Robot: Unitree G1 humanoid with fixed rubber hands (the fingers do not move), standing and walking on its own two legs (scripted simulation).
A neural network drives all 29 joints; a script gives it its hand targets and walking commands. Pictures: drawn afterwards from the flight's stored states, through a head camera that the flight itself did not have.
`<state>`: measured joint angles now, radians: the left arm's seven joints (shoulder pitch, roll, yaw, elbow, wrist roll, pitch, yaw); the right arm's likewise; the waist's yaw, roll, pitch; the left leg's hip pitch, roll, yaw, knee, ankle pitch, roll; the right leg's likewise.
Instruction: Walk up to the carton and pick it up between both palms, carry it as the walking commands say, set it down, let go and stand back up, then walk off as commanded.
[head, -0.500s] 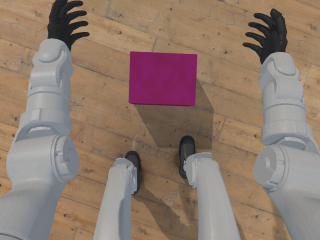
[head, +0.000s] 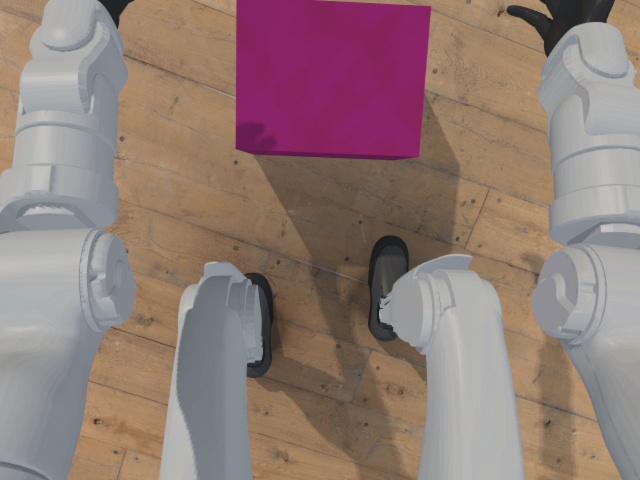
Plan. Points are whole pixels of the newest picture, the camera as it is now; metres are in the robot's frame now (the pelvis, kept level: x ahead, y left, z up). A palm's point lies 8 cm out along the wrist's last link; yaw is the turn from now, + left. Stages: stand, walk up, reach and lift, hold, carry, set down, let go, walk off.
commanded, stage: reach and lift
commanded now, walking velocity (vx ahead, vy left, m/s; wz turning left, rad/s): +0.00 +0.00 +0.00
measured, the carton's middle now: (328, 91) +0.53 -0.02 -0.40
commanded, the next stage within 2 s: none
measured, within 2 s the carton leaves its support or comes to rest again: neither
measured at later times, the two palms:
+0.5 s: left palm (171, 59) +0.55 +0.18 -0.27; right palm (492, 72) +0.52 -0.23 -0.27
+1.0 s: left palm (184, 72) +0.54 +0.18 -0.32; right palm (480, 73) +0.53 -0.23 -0.31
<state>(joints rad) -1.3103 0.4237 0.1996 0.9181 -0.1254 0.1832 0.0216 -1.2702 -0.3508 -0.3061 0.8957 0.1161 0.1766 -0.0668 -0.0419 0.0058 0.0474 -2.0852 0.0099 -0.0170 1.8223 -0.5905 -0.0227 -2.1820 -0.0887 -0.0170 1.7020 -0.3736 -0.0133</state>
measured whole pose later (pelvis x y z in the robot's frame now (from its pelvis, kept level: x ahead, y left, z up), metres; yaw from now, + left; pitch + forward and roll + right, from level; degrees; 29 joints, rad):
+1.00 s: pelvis -0.02 +0.01 -0.13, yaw +0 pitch +36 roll -1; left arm -1.54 0.44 -0.05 1.13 -0.28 0.07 0.09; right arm -1.60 -0.49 -0.10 1.33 0.32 0.00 -0.08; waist -0.03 0.00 0.46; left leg -2.26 -0.01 -0.02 2.30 -0.66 -0.01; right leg -2.37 -0.10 0.03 2.14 -0.40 0.01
